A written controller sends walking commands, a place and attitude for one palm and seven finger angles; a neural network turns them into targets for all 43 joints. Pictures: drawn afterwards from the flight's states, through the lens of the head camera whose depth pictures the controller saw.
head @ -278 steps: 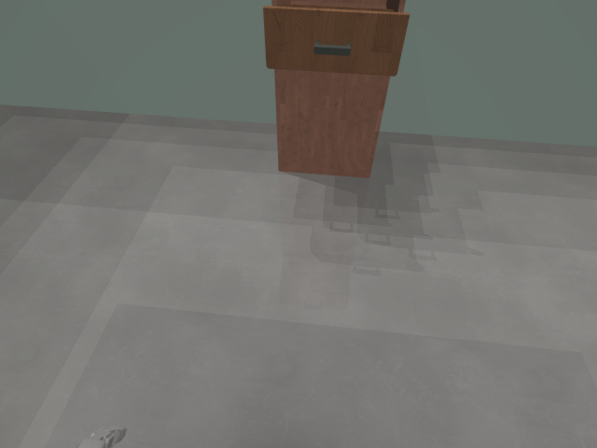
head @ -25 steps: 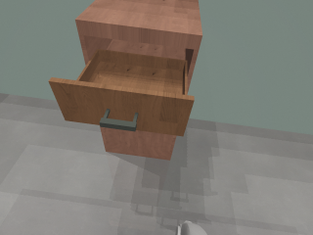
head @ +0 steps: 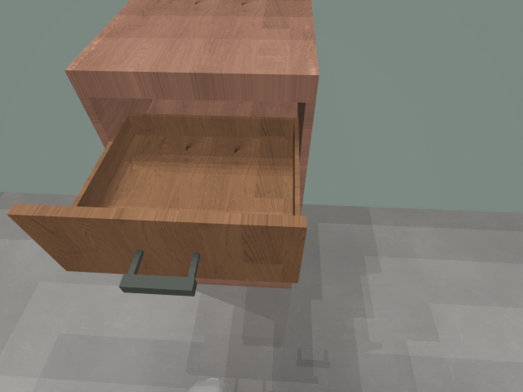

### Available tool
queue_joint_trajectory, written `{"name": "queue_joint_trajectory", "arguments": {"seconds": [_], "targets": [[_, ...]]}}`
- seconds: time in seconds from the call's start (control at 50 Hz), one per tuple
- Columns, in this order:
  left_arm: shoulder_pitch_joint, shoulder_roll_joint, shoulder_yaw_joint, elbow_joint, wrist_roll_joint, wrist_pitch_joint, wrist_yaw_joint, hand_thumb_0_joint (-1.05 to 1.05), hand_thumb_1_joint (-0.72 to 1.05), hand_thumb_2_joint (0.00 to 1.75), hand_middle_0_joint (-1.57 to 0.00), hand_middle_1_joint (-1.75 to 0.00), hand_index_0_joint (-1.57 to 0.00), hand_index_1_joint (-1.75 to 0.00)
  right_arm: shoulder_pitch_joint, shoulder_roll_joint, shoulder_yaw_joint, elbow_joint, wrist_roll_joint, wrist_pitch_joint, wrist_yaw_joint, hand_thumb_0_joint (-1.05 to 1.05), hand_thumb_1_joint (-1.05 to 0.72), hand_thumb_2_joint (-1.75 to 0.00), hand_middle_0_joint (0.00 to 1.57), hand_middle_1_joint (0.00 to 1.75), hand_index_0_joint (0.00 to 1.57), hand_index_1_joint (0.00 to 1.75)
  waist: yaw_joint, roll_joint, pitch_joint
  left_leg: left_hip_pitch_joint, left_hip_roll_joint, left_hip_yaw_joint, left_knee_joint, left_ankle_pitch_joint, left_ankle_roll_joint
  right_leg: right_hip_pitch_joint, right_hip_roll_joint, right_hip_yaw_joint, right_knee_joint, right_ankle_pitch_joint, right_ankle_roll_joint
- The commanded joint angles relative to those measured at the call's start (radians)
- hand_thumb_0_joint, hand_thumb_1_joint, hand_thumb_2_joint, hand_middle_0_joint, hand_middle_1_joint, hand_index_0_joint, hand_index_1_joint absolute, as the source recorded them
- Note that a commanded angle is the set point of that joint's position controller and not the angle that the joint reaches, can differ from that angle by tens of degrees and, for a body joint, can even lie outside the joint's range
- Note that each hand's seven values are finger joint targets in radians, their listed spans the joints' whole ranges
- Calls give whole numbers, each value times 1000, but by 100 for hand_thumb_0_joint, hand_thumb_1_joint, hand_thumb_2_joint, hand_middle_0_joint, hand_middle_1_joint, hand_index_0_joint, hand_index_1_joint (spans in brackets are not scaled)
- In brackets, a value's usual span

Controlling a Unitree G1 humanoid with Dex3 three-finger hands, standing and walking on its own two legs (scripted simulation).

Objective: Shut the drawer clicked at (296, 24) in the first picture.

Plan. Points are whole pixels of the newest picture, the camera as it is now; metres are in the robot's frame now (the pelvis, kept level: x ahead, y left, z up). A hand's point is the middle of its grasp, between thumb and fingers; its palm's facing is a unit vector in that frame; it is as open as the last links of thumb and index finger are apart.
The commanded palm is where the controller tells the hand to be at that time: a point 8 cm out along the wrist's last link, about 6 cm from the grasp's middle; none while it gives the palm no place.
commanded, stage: come to a stop and stand still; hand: left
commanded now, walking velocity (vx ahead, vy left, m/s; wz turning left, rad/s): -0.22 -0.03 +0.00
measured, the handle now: (162, 271) +0.29 +0.18 +0.02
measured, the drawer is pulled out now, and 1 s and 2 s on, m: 0.30 0.30 0.30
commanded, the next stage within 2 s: look again from close up in 0.78 s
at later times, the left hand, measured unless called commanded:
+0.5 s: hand out of the picture +0.00 +0.17 -0.17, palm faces +0.00 -0.96 -0.27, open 7.4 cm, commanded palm none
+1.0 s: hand out of the picture -0.04 +0.18 -0.18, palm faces +0.03 -0.98 -0.21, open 7.4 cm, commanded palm none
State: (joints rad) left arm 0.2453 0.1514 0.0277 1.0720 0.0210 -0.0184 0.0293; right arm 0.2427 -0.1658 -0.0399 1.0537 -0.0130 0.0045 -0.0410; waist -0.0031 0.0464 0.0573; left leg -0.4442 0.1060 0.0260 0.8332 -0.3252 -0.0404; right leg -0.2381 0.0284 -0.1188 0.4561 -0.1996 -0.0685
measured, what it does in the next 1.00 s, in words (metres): steps on the spot: left foot, then right foot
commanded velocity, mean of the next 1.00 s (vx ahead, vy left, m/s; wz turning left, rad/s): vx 0.00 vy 0.02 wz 0.00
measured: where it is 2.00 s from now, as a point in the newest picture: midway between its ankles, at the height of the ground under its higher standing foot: outside the picture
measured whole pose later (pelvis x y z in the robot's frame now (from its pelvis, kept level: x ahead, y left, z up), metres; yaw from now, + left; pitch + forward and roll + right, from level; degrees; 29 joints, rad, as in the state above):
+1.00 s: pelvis -0.03 +0.00 -0.01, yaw -2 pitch -1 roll +0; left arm 0.34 0.15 0.02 1.06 0.03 -0.03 0.06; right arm 0.17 -0.19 -0.02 0.99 -0.01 0.01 -0.02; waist 0.03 -0.01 0.06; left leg -0.23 0.01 0.05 0.58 -0.34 0.01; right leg -0.18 -0.03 -0.04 0.57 -0.36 0.01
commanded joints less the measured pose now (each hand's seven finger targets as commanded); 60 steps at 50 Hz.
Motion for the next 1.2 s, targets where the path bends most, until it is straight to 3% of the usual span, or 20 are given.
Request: {"name": "queue_joint_trajectory", "arguments": {"seconds": [0.0, 0.04, 0.08, 0.12, 0.18, 0.28, 0.36, 0.4, 0.44, 0.46, 0.62, 0.74, 0.84, 0.86, 0.88, 0.9, 0.96, 1.02, 1.08, 1.18], "targets": [[26, 137, 33, -48, -3, 1, 9, 0, 90, 90, -20, -30, -20, -30, 106, -6, -1, 3, 9, 9, 13, 0, -90, -90, 20, 30, 20, 30, -3, -199, -63, 187, -45, 22, -202, 64, -9, -29, -249, 169, -86, 399, -92], [30, 139, 37, -46, -7, 14, 10, 0, 90, 90, -20, -30, -20, -30, 102, -30, -10, 7, 7, 4, 11, 0, -90, -90, 20, 30, 20, 30, -13, -161, -57, 280, -42, 20, -348, 227, -1, -59, -227, 163, -11, 339, -46], [76, 88, 32, -56, -12, 26, 12, 0, 90, 90, -20, -30, -20, -30, 82, -108, -22, -18, -1, -8, 5, 0, -90, -90, 20, 30, 20, 30, 7, 40, -75, 331, 141, -133, -410, 650, 80, -101, -114, 94, 105, 116, 38], [106, 63, 24, -54, -14, 39, 17, 0, 90, 90, -20, -30, -20, -30, 24, -148, -26, -31, -5, -7, -4, 0, -90, -90, 20, 30, 20, 30, 22, 182, -44, 230, 272, -229, -511, 762, 202, -73, -48, 55, 303, -301, 76], [83, 99, 43, -60, -4, 62, 15, 0, 90, 90, -20, -30, -20, -30, -20, -141, -28, -53, -10, -1, -21, 0, -90, -90, 20, 30, 20, 30, 17, 147, -47, 212, 253, -190, -502, 738, 238, -143, -48, 152, 570, -341, 75], [82, 87, 43, -75, -3, 64, 1, 0, 90, 90, -20, -30, -20, -30, -51, -165, -47, -76, -11, 6, -11, 0, -90, -90, 20, 30, 20, 30, 0, 118, -145, 334, 198, -134, -486, 517, 212, -195, -49, 122, 545, -295, 98], [88, 61, 30, -66, -7, 49, -6, 0, 90, 90, -20, -30, -20, -30, -58, -171, -56, -63, -16, 14, 4, 0, -90, -90, 20, 30, 20, 30, -8, 171, -140, 282, 173, -156, -507, 229, 174, -43, -59, 75, 195, -275, 83], [179, 78, 28, -19, 1, 32, -4, 0, 90, 90, -20, -30, -20, -30, -66, -132, -52, -57, -4, 20, 13, 0, -90, -90, 20, 30, 20, 30, 32, 51, -133, 173, 62, -69, -416, 35, 91, 124, -62, 64, -109, -64, 81], [117, 191, 30, -34, 7, 18, 0, 0, 90, 90, -20, -30, -20, -30, -104, -30, -22, -89, 4, 25, 27, 0, -90, -90, 20, 30, 20, 30, 27, -283, -4, 17, -64, 22, -253, -115, -3, 6, -325, 414, -317, -296, -20], [58, 209, 27, -59, 6, 17, 0, 0, 90, 90, -20, -30, -20, -30, -124, -61, -25, -96, -2, 24, 36, 0, -90, -90, 20, 30, 20, 30, 26, -231, 24, 79, -46, -2, -205, -111, 5, -104, -359, 421, -353, -382, -57], [132, 167, 30, -16, -3, -14, 14, 0, 90, 90, -20, -30, -20, -30, -52, -82, -15, -21, 3, 11, 31, 0, -90, -90, 20, 30, 20, 30, 46, -164, -9, -33, -81, 1, -47, -45, -7, 252, -322, 259, -111, 668, -66], [165, 171, 44, -5, 5, 2, 35, 0, 90, 90, -20, -30, -20, -30, -86, -82, -16, -50, 9, 21, 21, 0, -90, -90, 20, 30, 20, 30, 68, -194, -50, -25, -79, -17, -93, -97, -7, 318, -363, 295, -55, 761, -119], [65, 157, 36, -8, -2, 10, 28, 0, 90, 90, -20, -30, -20, -30, -1, -58, -7, -11, 13, 8, 16, 0, -90, -90, 20, 30, 20, 30, 7, -205, -71, 280, -98, 25, -423, 141, 5, 137, -272, 222, -7, 559, -43], [194, 154, 20, -9, 0, -36, 60, 0, 90, 90, -20, -30, -20, -30, -48, -105, -2, -95, -2, -22, 19, 0, -90, -90, 20, 30, 20, 30, 26, -158, -109, 241, -88, 31, -240, 146, 23, 179, -236, 280, 60, 1013, 22], [154, 200, 26, -65, 0, -43, 49, 0, 90, 90, -20, -30, -20, -30, 11, -83, -3, -118, 2, -16, 26, 0, -90, -90, 20, 30, 20, 30, -9, -235, -171, 134, -103, 25, -229, 10, 60, 285, -256, 248, 84, 1008, 11], [168, 171, 28, -62, 1, -45, 44, 0, 90, 90, -20, -30, -20, -30, -24, -83, 1, -122, 3, -10, 24, 0, -90, -90, 20, 30, 20, 30, 27, -176, -170, 126, -98, 30, -223, -39, 64, 273, -275, 273, 66, 959, -6], [125, 153, 18, -93, 0, -33, 43, 0, 90, 90, -20, -30, -20, -30, 59, -104, 1, -104, -1, -19, 20, 0, -90, -90, 20, 30, 20, 30, -30, -42, -146, 270, -38, -11, -329, 313, 80, 136, -199, 175, 164, 727, 1], [119, 109, -7, -99, -2, 13, 37, 0, 90, 90, -20, -30, -20, -30, 29, -145, 11, -111, -2, -18, 12, 0, -90, -90, 20, 30, 20, 30, 15, 204, -41, 284, 95, -150, -397, 684, 160, 2, -68, 76, 151, -240, 59], [131, 97, -18, -95, 3, 28, 27, 0, 90, 90, -20, -30, -20, -30, -18, -147, 20, -144, -3, -13, 12, 0, -90, -90, 20, 30, 20, 30, 34, 53, 94, 121, 49, -153, -455, 289, 149, 3, -68, 90, 68, -196, 48], [87, 125, -17, -123, 6, 41, 11, 0, 90, 90, -20, -30, -20, -30, -4, -165, 10, -157, -5, -10, 21, 0, -90, -90, 20, 30, 20, 30, 17, 32, 109, 60, 43, -241, -629, -228, 120, -31, -62, 111, 87, -177, 49]]}}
